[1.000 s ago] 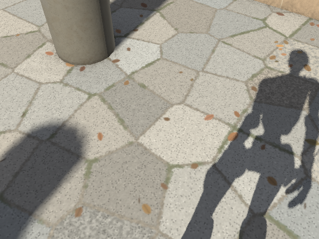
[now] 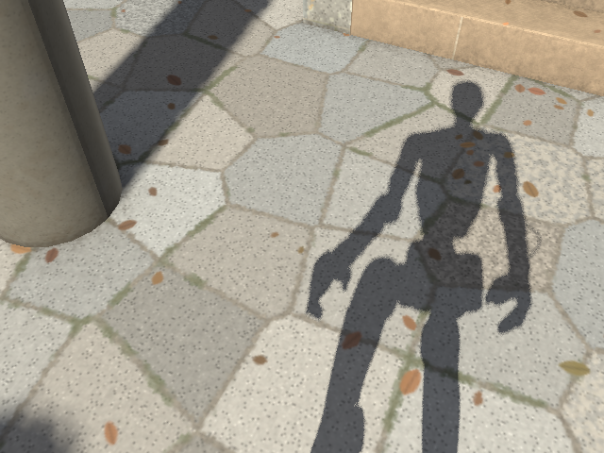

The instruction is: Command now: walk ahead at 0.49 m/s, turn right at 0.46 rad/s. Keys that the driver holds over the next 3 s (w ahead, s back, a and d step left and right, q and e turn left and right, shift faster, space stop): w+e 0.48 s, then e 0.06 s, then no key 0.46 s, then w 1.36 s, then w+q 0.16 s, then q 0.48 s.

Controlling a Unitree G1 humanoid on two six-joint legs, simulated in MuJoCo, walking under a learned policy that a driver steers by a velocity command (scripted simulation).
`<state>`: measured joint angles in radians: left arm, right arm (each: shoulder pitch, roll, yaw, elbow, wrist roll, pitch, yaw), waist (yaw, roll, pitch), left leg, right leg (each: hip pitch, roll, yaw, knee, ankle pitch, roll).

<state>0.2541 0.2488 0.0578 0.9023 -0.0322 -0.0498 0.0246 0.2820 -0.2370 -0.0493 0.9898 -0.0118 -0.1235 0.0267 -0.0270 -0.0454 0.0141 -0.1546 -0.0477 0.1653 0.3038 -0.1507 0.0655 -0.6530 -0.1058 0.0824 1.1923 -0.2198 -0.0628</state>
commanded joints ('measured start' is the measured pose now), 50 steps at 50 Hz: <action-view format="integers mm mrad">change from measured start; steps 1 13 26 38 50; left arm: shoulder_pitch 62 -237 -3 45 88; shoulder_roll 28 31 148 122 54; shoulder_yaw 14 6 51 34 9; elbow -48 -225 -226 -184 -138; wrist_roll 10 8 23 26 36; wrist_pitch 10 -8 -40 -2 82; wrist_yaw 0 -83 -38 11 22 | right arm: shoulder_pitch -72 50 -100 -222 -219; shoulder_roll -101 -207 -128 -142 -112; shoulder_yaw -15 -43 -31 -27 -3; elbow -53 -41 -216 -265 -235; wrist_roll -7 28 -2 -13 -14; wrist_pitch -19 48 16 -5 80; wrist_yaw -17 -46 -34 -6 -22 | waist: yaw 58 -21 -9 32 47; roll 97 99 35 -67 194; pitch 50 75 -65 -93 -118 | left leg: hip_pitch -90 244 -477 -290 -191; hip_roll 302 364 161 53 216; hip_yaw -152 28 -216 -199 -354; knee -220 -30 776 163 -52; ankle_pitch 86 404 -77 224 -36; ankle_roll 144 72 -91 -24 136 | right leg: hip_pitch -48 -31 457 577 360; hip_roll -49 29 -49 -37 84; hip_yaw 57 -162 183 179 -41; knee -50 -524 -946 -705 -410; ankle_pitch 128 55 536 546 -219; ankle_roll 16 -38 -225 -98 112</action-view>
